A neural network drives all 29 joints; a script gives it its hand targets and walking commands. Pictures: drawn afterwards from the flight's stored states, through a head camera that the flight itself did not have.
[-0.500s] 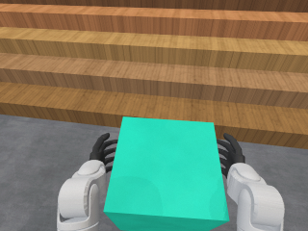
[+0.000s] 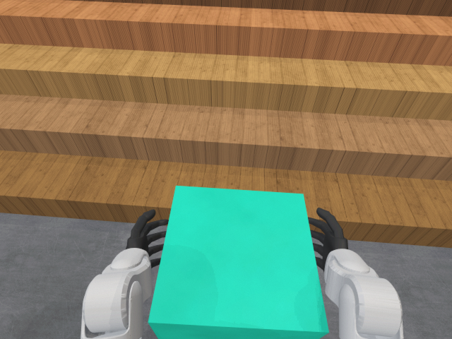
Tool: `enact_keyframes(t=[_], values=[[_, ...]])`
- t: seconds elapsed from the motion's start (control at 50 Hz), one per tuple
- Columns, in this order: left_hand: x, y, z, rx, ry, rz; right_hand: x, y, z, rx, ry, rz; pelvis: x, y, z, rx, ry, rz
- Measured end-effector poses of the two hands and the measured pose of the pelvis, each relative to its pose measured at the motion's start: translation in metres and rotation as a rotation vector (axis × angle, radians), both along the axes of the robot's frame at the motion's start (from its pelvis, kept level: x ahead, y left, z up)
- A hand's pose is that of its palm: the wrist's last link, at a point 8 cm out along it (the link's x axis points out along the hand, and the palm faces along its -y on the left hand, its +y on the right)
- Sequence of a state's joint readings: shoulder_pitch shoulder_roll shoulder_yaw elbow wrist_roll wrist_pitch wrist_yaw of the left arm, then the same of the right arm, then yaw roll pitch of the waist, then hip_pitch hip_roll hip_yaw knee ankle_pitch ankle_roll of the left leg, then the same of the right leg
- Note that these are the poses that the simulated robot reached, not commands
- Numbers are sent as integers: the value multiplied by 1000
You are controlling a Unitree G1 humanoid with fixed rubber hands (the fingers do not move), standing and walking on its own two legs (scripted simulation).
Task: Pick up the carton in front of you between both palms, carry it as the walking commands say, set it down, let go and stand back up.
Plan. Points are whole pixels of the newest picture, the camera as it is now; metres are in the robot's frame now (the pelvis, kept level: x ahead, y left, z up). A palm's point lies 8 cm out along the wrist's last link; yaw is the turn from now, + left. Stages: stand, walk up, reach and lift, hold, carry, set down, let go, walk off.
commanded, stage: carry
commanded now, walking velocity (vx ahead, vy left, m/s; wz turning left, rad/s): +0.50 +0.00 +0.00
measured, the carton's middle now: (232, 279) +0.24 +0.00 -0.01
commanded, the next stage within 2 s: none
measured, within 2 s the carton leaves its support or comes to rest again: neither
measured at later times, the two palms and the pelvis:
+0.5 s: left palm (173, 89) +0.62 +0.14 +0.13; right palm (300, 83) +0.65 -0.16 +0.13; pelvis +0.32 -0.04 +0.00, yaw +3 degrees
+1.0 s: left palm (186, 26) +0.99 +0.14 +0.13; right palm (280, 24) +0.98 -0.16 +0.14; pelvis +0.61 +0.00 +0.01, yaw +1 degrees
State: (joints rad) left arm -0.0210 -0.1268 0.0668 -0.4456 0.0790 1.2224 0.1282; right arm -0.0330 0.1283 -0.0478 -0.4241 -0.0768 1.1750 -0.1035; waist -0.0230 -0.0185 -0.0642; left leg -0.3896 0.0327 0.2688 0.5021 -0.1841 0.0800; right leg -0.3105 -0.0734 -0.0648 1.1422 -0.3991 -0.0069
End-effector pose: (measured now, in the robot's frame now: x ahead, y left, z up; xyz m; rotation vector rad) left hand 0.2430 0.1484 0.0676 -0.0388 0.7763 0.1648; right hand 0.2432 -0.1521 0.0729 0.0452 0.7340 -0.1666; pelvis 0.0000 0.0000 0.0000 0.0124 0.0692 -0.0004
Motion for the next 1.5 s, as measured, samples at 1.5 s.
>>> enact_keyframes(t=[1.5], values=[[1047, 15, 267, 26, -255, 197, 1095, 19, 250, 85, -238, 147, 956, -50, 170, 10, -3, 50]])
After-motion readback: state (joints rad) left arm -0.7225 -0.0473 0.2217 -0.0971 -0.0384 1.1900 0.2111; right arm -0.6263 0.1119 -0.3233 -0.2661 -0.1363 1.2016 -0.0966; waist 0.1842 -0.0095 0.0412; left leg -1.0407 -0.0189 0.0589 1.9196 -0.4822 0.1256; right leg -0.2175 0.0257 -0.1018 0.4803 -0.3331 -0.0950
